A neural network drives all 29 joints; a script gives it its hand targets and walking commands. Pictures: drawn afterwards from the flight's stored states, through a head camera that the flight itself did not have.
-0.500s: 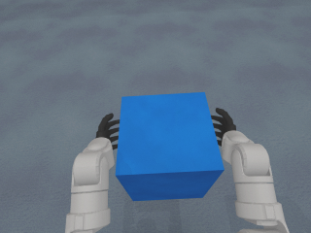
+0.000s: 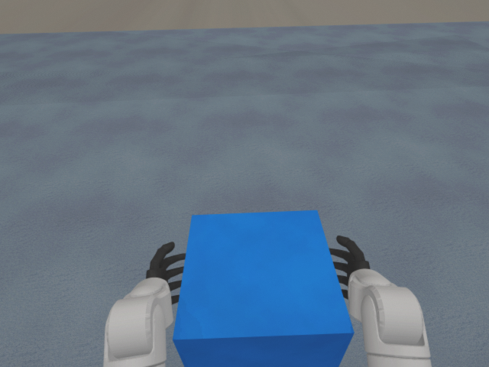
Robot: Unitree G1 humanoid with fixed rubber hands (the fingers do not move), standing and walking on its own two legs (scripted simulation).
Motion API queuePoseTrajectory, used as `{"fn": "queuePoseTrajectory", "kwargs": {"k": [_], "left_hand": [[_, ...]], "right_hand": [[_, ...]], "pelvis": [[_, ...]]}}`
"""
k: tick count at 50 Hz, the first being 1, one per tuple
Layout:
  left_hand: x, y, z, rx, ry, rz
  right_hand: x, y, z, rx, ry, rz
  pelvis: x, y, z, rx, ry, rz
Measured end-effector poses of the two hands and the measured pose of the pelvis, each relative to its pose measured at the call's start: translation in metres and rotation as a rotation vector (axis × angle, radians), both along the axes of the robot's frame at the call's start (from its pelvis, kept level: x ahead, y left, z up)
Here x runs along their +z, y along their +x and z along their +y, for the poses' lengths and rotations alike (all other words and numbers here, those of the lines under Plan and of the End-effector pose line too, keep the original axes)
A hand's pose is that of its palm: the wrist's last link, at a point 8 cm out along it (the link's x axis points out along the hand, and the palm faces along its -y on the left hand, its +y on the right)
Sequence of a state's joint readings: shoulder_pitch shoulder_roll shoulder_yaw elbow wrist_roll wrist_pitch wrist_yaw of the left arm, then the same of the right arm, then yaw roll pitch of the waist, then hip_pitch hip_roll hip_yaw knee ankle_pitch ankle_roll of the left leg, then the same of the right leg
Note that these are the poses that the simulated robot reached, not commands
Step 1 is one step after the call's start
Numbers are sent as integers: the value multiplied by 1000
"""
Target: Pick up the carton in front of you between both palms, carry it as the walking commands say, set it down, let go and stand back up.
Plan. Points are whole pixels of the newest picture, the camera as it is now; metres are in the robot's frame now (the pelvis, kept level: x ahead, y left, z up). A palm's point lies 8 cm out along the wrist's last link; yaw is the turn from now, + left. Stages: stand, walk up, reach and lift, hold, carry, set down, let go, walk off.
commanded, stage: carry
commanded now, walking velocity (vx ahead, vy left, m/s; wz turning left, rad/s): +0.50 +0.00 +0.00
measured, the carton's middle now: (258, 307) +0.26 +0.00 +0.00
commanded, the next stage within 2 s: none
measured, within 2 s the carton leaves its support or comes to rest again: neither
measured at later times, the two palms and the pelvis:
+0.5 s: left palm (194, 171) +0.54 +0.13 +0.08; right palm (325, 166) +0.56 -0.17 +0.07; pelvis +0.29 -0.04 +0.00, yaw +4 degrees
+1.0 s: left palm (187, 109) +0.85 +0.18 +0.07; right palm (286, 106) +0.85 -0.12 +0.08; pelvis +0.59 +0.03 +0.00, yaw +0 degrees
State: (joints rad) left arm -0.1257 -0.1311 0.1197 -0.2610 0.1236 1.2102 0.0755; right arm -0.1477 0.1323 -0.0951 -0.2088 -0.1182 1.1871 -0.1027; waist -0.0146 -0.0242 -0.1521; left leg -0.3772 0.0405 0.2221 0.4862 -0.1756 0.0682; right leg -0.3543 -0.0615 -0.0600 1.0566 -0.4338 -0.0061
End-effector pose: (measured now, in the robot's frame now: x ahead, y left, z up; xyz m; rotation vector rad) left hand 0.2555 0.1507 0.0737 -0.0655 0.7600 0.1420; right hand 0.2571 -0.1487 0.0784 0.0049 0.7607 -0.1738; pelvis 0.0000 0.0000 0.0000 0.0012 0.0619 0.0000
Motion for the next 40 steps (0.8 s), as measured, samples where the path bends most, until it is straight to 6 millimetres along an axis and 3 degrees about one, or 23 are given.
{"fn": "queuePoseTrajectory", "kwargs": {"k": [6,14,17,21,25,28,33,40], "left_hand": [[10,57,3,-33,6,5],[33,149,-1,1,15,-93],[32,190,-9,15,27,-106],[18,247,-22,31,55,-92],[6,281,-25,58,56,12],[7,306,-24,74,58,37],[22,362,-21,72,59,-5],[35,461,-7,34,43,-95]], "right_hand": [[10,49,3,-26,-1,6],[32,151,-1,4,11,-93],[27,196,-9,16,26,-105],[5,258,-22,32,53,-92],[-8,301,-25,53,60,12],[-7,330,-23,74,56,37],[7,384,-21,76,52,-6],[25,472,-7,35,40,-95]], "pelvis": [[15,55,9,4,-20,6],[13,150,-2,14,-14,3],[4,193,-12,22,-3,-1],[-13,249,-28,49,-15,-13],[-1,286,-38,69,5,-3],[10,315,-41,66,18,3],[19,370,-37,53,29,12],[11,463,-14,43,9,5]]}}
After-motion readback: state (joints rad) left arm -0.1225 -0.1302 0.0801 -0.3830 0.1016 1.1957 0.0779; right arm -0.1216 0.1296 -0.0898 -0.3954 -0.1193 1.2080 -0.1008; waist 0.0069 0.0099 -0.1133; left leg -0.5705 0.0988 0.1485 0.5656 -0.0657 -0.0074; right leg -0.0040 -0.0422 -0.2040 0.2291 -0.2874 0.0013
